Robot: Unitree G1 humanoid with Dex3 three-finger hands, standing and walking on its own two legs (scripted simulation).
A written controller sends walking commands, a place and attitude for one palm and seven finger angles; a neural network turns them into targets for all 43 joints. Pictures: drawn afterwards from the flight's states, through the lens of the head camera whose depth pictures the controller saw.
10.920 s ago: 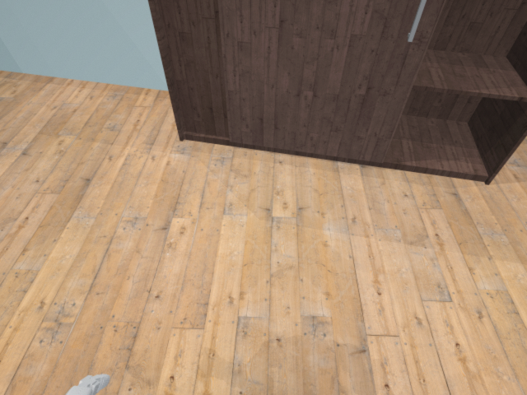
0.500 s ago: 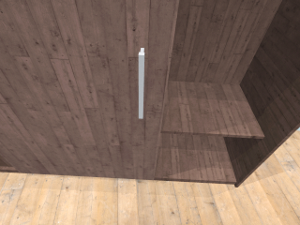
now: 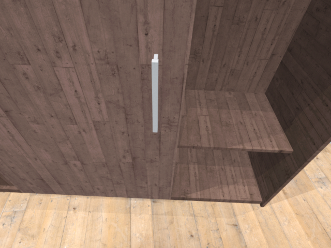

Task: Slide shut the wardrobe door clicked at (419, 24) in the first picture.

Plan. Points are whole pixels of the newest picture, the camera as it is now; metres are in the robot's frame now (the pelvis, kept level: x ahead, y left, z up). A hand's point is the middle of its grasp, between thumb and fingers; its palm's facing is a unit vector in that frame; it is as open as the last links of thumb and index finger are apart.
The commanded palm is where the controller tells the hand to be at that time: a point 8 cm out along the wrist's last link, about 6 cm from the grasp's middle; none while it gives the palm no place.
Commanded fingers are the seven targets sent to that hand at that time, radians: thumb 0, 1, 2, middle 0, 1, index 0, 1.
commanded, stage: look again from close up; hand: left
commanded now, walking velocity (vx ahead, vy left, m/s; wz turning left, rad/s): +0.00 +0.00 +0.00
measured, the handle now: (155, 97) +0.51 +0.07 +0.09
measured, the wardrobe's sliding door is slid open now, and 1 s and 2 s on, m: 0.57 0.57 0.57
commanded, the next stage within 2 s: raise the hand with hooked fingers in 0.14 s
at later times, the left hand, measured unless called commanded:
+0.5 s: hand (100, 202) +0.21 +0.16 +0.03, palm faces +0.18 -0.98 -0.11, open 7.7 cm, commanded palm +0.11 +0.22 -0.04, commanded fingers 0.00 0.57 0.76 -0.22 -0.51 -0.22 -0.51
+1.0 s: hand (96, 219) +0.19 +0.17 -0.01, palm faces -0.10 -0.99 -0.07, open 10.7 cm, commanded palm +0.14 +0.24 +0.01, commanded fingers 0.00 -0.01 0.51 -0.27 -0.88 -0.27 -0.88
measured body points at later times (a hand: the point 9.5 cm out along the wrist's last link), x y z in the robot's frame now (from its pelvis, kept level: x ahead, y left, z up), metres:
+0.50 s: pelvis -0.02 -0.02 -0.02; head -0.04 -0.04 +0.43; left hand +0.20 +0.22 +0.04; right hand +0.09 -0.30 -0.12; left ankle -0.02 +0.05 -0.74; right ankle +0.01 -0.12 -0.74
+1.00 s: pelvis -0.03 -0.05 -0.07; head +0.02 -0.05 +0.38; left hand +0.19 +0.23 +0.00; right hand +0.17 -0.25 -0.14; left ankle -0.02 +0.05 -0.74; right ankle +0.01 -0.12 -0.74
